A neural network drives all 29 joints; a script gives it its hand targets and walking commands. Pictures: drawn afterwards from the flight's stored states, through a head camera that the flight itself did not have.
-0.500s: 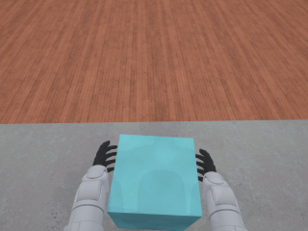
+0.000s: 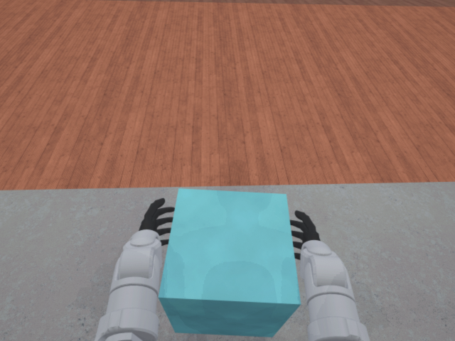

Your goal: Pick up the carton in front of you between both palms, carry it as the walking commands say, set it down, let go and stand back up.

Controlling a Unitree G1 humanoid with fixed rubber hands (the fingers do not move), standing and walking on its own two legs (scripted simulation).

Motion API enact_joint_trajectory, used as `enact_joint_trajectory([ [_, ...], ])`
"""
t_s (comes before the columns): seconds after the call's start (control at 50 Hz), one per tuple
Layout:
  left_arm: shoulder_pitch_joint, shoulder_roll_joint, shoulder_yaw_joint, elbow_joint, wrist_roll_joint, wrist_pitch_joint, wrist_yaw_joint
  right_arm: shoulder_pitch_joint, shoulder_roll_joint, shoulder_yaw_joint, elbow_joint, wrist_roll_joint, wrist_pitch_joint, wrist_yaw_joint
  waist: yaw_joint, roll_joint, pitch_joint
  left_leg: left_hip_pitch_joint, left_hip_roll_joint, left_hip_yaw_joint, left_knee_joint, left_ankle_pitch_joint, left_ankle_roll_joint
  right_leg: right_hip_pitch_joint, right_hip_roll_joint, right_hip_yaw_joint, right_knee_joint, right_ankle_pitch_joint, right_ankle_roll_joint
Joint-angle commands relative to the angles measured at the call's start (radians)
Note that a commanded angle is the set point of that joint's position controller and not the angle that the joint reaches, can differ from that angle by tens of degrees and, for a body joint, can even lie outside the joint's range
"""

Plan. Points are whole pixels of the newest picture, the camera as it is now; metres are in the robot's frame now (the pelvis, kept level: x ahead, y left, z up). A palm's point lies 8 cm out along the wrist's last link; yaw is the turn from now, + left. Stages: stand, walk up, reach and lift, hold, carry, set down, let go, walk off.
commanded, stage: reach and lift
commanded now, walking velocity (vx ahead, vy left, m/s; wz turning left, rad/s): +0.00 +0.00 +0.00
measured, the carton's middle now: (228, 266) +0.30 +0.00 -0.05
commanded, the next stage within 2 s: hold in 0.60 s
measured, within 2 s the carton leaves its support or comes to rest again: neither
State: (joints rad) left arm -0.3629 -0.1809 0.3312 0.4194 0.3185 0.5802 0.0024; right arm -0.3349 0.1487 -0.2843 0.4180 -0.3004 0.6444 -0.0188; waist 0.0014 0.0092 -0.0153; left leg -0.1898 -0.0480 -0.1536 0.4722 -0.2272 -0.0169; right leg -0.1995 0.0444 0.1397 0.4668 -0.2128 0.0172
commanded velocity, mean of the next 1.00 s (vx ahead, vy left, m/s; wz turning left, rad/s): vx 0.03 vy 0.00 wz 0.00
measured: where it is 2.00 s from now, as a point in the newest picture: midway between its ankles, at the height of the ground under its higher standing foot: (216, 326)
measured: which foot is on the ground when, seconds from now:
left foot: down 0.00-1.00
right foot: down 0.00-1.00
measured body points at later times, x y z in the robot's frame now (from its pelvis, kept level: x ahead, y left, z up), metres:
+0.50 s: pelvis +0.02 +0.00 +0.01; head -0.02 +0.00 +0.46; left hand +0.33 +0.15 +0.04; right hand +0.32 -0.15 +0.03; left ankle +0.02 +0.13 -0.74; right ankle +0.03 -0.13 -0.74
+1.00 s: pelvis +0.00 +0.00 +0.01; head -0.04 +0.00 +0.45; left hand +0.31 +0.15 +0.05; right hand +0.31 -0.15 +0.04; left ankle +0.02 +0.13 -0.74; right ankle +0.03 -0.13 -0.74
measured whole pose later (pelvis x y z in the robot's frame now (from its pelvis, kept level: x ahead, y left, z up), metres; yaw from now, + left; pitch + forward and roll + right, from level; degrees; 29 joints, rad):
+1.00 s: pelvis +0.00 +0.00 +0.01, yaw +0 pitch -7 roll +0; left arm -0.32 -0.17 0.27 0.30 0.31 0.73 -0.01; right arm -0.30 0.16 -0.24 0.29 -0.30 0.78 -0.02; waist 0.01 0.00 0.00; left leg -0.07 -0.04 -0.15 0.38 -0.20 -0.01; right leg -0.07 0.04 0.13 0.37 -0.18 0.01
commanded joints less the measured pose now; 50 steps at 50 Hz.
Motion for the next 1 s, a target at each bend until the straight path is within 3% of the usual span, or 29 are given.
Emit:
enact_joint_trajectory([
  [0.0,-0.426,-0.979,-0.541,0.089,-0.229,0.020,-0.273,-0.617,0.968,0.561,-0.076,0.268,-0.058,0.270,0.003,-0.021,-0.261,0.052,-0.048,0.089,-0.102,0.096,0.010,0.124,0.046,-0.082,-0.096,0.076,-0.001],
  [0.3,-0.317,-0.966,-0.612,-0.044,-0.270,0.058,-0.267,-0.485,0.947,0.618,-0.200,0.299,-0.017,0.258,-0.005,-0.008,-0.282,0.127,-0.054,0.078,-0.123,0.280,-0.004,0.194,0.053,-0.075,-0.123,0.254,0.005],
  [0.56,-0.300,-0.962,-0.628,-0.096,-0.284,0.089,-0.258,-0.473,0.922,0.630,-0.245,0.310,0.012,0.265,-0.002,0.003,-0.247,0.143,-0.050,0.074,-0.138,0.289,-0.009,0.199,0.060,-0.075,-0.135,0.237,0.001],
  [0.68,-0.323,-0.980,-0.702,-0.198,-0.327,0.126,-0.253,-0.495,0.943,0.709,-0.336,0.359,0.046,0.265,0.008,0.008,-0.306,0.191,-0.050,0.068,-0.145,0.328,-0.012,0.229,0.060,-0.072,-0.142,0.264,0.002],
  [0.82,-0.362,-0.913,-0.573,-0.050,-0.265,0.157,-0.264,-0.536,0.885,0.570,-0.196,0.283,0.077,0.266,0.001,-0.010,-0.095,0.091,-0.038,0.084,-0.179,0.050,0.000,0.147,0.046,-0.083,-0.176,0.008,-0.009],
  [0.94,-0.470,-0.974,-0.624,-0.091,-0.295,0.137,-0.280,-0.609,0.956,0.609,-0.218,0.310,0.061,0.277,-0.001,0.000,-0.224,0.126,-0.041,0.088,-0.156,0.106,0.001,0.188,0.045,-0.084,-0.152,0.072,-0.008],
  [0.96,-0.450,-0.958,-0.631,-0.108,-0.316,0.138,-0.272,-0.625,0.953,0.630,-0.249,0.325,0.061,0.271,0.002,-0.046,-0.218,-0.007,0.098,0.030,-0.072,-0.121,0.018,0.075,-0.127,-0.031,-0.103,-0.147,-0.007],
  [0.98,-0.448,-0.969,-0.653,-0.134,-0.330,0.148,-0.262,-0.636,0.961,0.651,-0.285,0.342,0.066,0.262,0.008,-0.067,-0.219,-0.065,0.060,0.031,-0.057,-0.335,0.019,0.051,-0.127,0.029,-0.158,-0.427,-0.029],
])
